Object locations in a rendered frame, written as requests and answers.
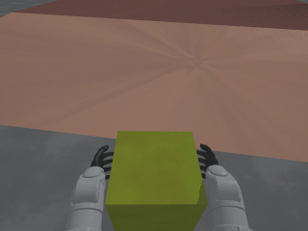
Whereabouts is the right robot hand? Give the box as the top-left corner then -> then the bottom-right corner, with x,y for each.
196,144 -> 218,179

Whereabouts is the robot left forearm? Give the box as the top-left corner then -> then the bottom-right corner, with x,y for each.
64,166 -> 106,231

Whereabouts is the robot right forearm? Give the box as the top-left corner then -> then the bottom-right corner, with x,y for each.
205,165 -> 253,231

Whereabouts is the carton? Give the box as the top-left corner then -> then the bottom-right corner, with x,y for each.
105,131 -> 208,231

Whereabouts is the left robot hand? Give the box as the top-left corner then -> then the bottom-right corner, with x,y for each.
90,145 -> 114,180

